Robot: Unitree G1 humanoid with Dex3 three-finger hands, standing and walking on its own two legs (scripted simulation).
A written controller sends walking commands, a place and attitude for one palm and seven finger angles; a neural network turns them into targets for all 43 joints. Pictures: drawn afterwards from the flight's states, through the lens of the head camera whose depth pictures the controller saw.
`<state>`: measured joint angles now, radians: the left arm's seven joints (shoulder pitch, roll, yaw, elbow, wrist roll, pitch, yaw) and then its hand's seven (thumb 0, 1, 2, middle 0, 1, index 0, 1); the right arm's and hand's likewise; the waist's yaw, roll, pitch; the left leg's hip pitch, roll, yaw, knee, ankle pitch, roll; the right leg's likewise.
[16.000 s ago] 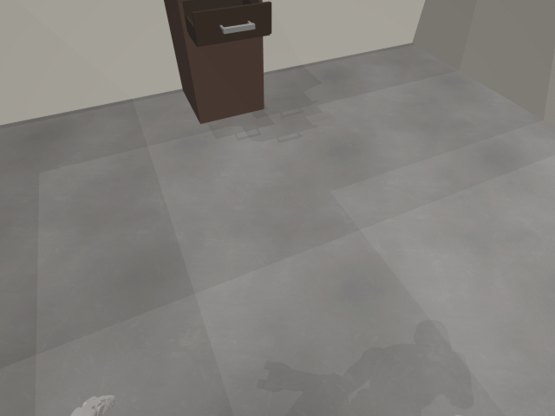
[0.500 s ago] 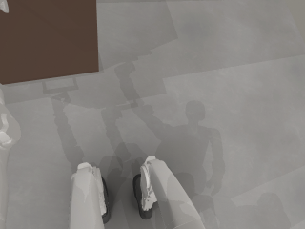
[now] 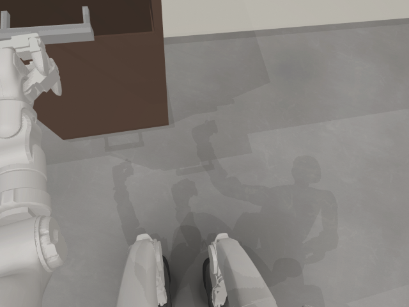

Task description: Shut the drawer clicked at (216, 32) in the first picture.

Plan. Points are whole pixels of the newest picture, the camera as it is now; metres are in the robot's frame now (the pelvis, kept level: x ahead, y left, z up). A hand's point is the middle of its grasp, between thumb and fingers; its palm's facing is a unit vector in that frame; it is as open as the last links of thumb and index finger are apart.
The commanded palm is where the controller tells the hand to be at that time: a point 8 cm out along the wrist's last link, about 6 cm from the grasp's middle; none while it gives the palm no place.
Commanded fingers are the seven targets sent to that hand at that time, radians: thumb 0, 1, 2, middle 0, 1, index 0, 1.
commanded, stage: draw the hand back to the body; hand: left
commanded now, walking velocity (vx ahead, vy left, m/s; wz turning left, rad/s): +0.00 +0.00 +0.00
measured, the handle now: (47, 25) +0.64 +0.27 +0.00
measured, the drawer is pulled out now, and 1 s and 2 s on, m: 0.00 0.00 0.00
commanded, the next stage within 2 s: step back with the hand held close in 1.20 s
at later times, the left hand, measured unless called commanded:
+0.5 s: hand out of the picture +0.34 +0.23 +0.16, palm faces +0.21 -0.95 -0.23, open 3.2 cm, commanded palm +0.30 +0.29 +0.19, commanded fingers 0.00 0.90 0.90 -1.40 -1.60 -1.40 -1.60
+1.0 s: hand out of the picture +0.20 +0.26 +0.31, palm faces +0.45 -0.81 -0.38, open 3.2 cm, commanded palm +0.14 +0.29 +0.33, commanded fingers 0.00 0.90 0.90 -1.40 -1.60 -1.40 -1.60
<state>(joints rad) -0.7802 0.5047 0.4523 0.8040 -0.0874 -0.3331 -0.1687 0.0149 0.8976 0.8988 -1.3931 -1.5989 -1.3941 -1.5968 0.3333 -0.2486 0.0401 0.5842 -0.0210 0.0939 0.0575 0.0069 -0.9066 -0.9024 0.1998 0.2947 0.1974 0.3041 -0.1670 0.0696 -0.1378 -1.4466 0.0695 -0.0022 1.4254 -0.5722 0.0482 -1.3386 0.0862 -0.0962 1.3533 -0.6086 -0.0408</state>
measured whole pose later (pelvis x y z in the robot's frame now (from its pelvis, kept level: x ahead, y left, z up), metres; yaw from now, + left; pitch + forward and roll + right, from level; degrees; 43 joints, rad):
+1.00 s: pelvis +0.04 +0.00 +0.15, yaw +5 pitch -2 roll -1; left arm 0.51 0.35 0.25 -0.45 -0.09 -0.04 0.10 0.01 0.89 0.90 -1.40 -1.60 -1.40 -1.60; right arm 0.19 -0.24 0.04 0.55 0.02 -0.03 -0.07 0.02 -0.90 -0.90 0.20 0.30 0.20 0.30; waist 0.07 0.08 -0.02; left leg -0.18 -0.02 0.03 0.47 -0.26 0.04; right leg -0.08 0.03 -0.03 0.41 -0.29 -0.02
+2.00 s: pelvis -0.03 +0.01 +0.15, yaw +5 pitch +1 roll -2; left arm 0.63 0.37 0.33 -0.52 -0.06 -0.20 0.12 0.01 0.89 0.90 -1.40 -1.60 -1.40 -1.60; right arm 0.16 -0.23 0.00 0.52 0.01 0.03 -0.08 0.02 -0.90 -0.90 0.20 0.30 0.20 0.30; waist 0.01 0.06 0.01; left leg -0.35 -0.02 0.04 0.47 -0.14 0.06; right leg -0.27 0.03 -0.03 0.44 -0.19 0.00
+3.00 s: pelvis -0.22 -0.04 +0.14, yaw +2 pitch +0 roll -2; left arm 0.74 0.50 0.46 -0.64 -0.09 -0.29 0.10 0.01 0.88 0.90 -1.40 -1.60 -1.41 -1.60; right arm 0.27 -0.23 0.00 0.61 0.01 -0.04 -0.07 0.02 -0.90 -0.90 0.20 0.30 0.20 0.30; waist -0.04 0.02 -0.04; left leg -0.49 0.06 0.03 0.49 0.00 0.01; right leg -0.04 0.07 -0.01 0.49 -0.45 -0.03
